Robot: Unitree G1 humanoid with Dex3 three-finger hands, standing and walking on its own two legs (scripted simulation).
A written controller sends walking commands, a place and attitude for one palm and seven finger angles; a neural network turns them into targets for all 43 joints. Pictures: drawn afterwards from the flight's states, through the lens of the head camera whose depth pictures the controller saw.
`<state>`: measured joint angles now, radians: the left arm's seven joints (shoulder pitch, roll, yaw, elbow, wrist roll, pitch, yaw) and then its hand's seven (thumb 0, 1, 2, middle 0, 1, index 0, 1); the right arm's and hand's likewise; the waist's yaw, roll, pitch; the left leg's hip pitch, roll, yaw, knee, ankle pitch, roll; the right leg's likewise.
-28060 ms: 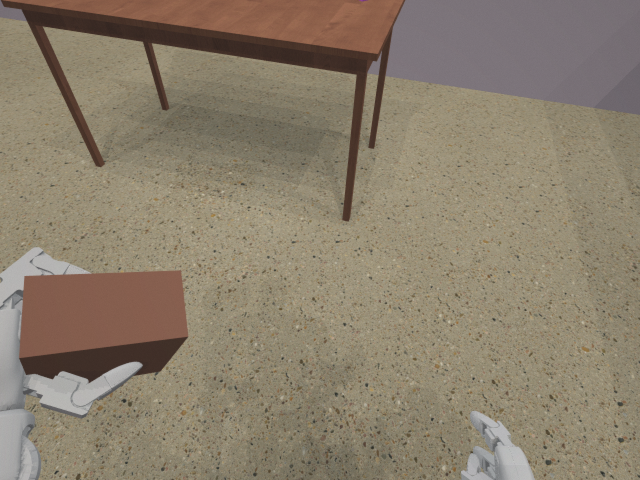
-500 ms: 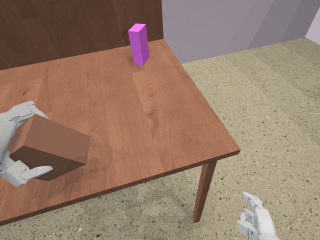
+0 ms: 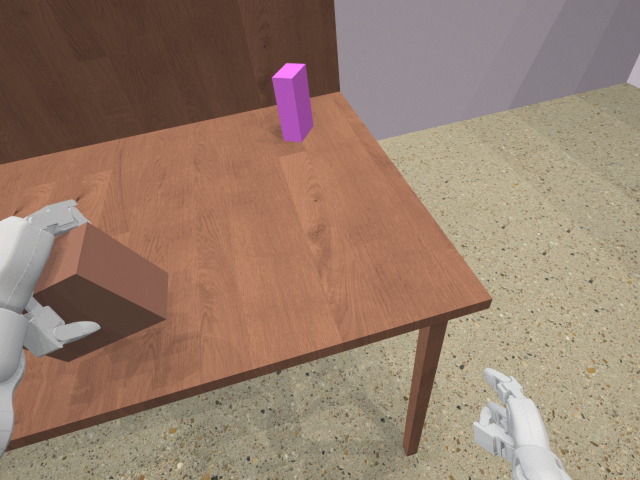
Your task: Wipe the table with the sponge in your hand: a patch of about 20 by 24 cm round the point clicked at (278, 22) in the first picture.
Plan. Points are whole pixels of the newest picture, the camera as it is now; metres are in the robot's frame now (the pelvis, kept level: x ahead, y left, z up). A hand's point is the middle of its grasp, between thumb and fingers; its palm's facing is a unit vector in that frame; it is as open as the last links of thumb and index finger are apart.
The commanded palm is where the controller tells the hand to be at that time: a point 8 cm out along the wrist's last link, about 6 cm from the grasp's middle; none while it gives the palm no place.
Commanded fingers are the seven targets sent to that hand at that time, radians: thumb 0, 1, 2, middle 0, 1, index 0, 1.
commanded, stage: turn the palm down, sponge in hand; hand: left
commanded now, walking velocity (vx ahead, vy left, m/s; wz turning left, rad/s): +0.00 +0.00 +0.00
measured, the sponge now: (91, 304) +0.24 +0.29 +0.15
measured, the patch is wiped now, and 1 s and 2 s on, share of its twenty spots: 0.00 0.00 0.00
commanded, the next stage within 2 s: move the sponge above the wiping area in 0.94 s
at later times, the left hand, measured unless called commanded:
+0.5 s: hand (49, 285) +0.23 +0.30 +0.20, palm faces +0.15 -0.07 -0.99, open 10.3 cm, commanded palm +0.18 +0.29 +0.26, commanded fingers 0.00 0.10 1.30 -1.20 -1.60 -1.20 -1.60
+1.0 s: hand (57, 289) +0.23 +0.29 +0.20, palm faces +0.14 -0.03 -0.99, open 10.3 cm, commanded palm +0.18 +0.29 +0.26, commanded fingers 0.00 0.10 1.30 -1.20 -1.60 -1.20 -1.60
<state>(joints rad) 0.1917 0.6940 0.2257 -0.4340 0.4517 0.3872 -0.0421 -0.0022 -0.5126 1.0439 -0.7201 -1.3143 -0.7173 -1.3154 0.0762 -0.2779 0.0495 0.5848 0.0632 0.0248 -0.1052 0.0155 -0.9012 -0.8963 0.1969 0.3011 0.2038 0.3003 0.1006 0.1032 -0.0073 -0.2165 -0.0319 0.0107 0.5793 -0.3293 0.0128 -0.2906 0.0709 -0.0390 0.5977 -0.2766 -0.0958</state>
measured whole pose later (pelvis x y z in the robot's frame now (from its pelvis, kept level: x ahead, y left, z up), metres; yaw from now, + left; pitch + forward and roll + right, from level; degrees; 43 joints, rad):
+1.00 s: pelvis -0.01 +0.01 +0.01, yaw -1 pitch -4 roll +2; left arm 0.04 0.65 0.02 -0.37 0.80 0.47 -0.15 0.00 -0.51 1.04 -0.72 -1.31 -0.72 -1.32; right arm -0.03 -0.27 0.07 0.65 0.05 0.04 -0.07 0.02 -0.90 -0.90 0.20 0.30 0.20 0.30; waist 0.15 0.12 0.03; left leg -0.13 -0.05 0.02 0.44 -0.24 0.03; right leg -0.22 0.06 -0.02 0.48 -0.20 -0.09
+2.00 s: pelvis -0.01 +0.01 +0.01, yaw -1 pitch -4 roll +1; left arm 0.02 0.57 -0.03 -0.24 0.84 0.45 -0.10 0.00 -0.51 1.05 -0.72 -1.32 -0.72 -1.32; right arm -0.01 -0.28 0.04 0.67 0.05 0.02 -0.08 0.02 -0.90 -0.90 0.20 0.30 0.20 0.30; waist 0.13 0.12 0.02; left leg -0.12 -0.04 0.02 0.43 -0.24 0.02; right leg -0.21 0.06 -0.01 0.47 -0.19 -0.09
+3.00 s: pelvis +0.00 +0.00 +0.01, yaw -2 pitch -4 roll +1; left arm 0.05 0.53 -0.06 -0.19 0.87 0.39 -0.04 0.00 -0.51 1.05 -0.72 -1.31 -0.72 -1.32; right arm 0.02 -0.27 0.03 0.67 0.04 0.03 -0.06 0.02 -0.90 -0.90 0.20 0.30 0.20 0.30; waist 0.12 0.11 0.01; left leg -0.10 -0.02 0.03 0.41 -0.24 0.01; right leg -0.19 0.09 0.00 0.44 -0.19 -0.11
